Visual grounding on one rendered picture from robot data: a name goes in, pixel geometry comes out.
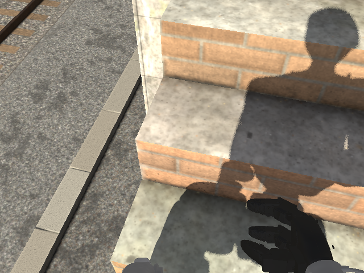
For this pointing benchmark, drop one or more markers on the robot left thigh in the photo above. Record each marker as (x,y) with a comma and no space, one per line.
(142,267)

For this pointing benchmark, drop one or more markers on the right robot hand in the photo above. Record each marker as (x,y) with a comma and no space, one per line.
(297,249)

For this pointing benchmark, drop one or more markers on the right robot forearm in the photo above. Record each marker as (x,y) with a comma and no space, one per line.
(324,266)

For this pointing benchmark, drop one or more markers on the robot left shin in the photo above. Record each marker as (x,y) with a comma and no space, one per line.
(141,260)

